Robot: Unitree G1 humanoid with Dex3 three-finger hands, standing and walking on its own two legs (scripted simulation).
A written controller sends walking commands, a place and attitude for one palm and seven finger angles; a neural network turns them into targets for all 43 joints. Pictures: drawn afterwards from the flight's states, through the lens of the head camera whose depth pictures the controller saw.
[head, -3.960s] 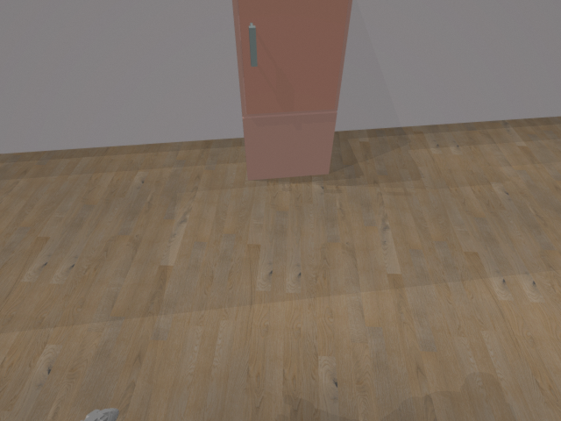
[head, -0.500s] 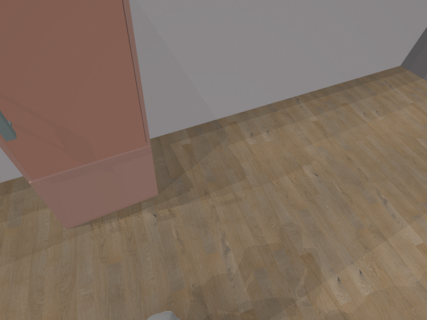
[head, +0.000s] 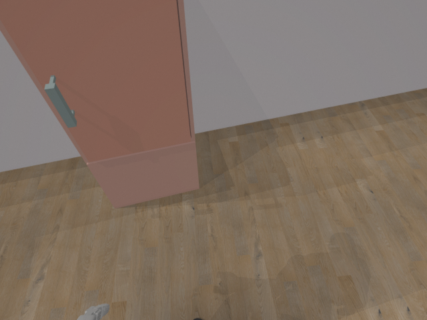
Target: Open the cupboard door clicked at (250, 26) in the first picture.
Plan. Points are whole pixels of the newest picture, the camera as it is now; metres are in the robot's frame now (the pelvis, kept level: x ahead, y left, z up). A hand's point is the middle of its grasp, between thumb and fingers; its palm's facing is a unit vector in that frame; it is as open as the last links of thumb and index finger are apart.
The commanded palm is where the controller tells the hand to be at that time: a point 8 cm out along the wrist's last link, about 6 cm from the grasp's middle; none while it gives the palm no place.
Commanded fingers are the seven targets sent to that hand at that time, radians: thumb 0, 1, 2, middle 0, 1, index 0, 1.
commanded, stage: turn to face it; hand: left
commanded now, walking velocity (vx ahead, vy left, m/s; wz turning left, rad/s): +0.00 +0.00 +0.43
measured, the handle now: (62, 101) +0.69 +0.47 -0.03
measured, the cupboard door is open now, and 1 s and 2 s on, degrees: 0 0 0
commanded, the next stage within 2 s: take the last steps up to it in 0.26 s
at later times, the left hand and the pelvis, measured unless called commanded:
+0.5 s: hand out of the picture -0.07 +0.19 -0.18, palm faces +0.30 -0.93 -0.21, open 7.4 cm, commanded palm none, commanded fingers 0.00 0.90 0.90 -0.20 -0.30 -0.20 -0.30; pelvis -0.01 +0.00 -0.01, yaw +13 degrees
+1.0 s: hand out of the picture +0.14 +0.21 -0.16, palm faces +0.21 -0.95 -0.21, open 7.4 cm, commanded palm none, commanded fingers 0.00 0.90 0.90 -0.20 -0.30 -0.20 -0.30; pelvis +0.10 +0.02 -0.01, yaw +14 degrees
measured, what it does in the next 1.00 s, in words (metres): walks ahead: right foot, then left foot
